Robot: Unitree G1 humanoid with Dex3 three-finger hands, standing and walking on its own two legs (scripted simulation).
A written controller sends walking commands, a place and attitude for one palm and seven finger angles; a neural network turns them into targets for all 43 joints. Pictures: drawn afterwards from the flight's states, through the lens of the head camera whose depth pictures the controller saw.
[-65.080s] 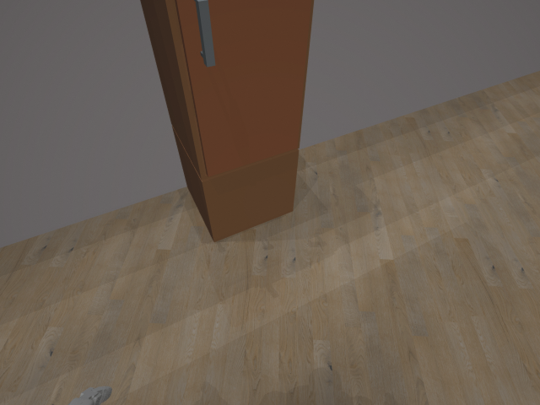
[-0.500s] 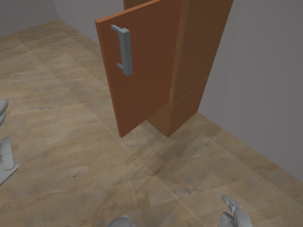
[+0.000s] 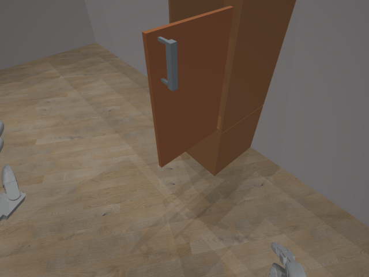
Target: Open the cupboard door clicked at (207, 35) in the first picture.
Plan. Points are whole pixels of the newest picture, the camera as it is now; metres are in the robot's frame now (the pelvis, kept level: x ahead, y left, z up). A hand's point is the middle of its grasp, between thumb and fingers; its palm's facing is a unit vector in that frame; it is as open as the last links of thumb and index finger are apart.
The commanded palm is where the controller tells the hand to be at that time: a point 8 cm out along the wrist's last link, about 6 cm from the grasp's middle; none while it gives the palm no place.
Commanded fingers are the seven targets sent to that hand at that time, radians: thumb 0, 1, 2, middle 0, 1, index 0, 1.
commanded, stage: stop stepping back and stand still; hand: left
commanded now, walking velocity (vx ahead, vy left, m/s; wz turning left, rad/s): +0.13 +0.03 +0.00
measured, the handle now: (167, 64) +0.66 +0.10 +0.16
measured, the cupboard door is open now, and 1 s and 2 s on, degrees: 90 90 90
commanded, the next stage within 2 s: let the arm hang, fingers relaxed in 0.16 s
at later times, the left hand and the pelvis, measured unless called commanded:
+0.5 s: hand out of the picture +0.13 +0.19 -0.12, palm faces +0.01 -0.96 -0.28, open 7.4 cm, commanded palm none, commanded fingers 0.00 0.90 0.90 -0.20 -0.30 -0.20 -0.30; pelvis +0.00 +0.01 -0.01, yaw +3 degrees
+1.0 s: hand out of the picture -0.02 +0.22 -0.15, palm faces +0.08 -0.96 -0.27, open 7.3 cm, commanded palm none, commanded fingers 0.00 0.90 0.90 -0.20 -0.30 -0.20 -0.30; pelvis -0.02 +0.02 +0.01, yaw +4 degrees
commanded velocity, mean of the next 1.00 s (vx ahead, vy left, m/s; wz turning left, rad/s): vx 0.01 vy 0.00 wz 0.00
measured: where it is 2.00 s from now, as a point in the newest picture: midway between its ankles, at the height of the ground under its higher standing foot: outside the picture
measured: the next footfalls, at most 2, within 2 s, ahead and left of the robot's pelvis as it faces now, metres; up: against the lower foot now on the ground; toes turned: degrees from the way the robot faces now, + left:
none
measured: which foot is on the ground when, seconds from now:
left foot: down 0.00-1.00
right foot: down 0.00-1.00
